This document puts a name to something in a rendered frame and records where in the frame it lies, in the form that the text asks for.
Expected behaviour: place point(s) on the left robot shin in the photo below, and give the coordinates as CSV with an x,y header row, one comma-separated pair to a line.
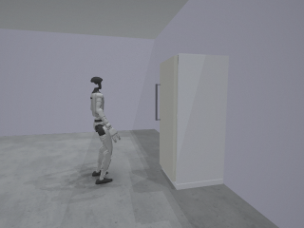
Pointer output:
x,y
99,161

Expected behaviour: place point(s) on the handle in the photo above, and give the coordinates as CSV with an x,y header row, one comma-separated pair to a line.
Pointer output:
x,y
156,102

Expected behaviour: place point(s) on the robot left foot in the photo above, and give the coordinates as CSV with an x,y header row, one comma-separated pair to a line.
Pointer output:
x,y
96,173

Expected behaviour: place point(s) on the robot right upper arm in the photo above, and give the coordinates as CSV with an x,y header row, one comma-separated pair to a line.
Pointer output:
x,y
99,101

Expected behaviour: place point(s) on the right robot hand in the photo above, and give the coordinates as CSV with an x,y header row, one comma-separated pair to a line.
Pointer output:
x,y
112,132

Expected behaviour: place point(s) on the fridge door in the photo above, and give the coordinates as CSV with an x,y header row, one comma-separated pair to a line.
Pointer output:
x,y
169,116

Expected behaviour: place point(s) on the robot right forearm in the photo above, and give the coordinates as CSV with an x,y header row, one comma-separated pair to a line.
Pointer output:
x,y
104,119

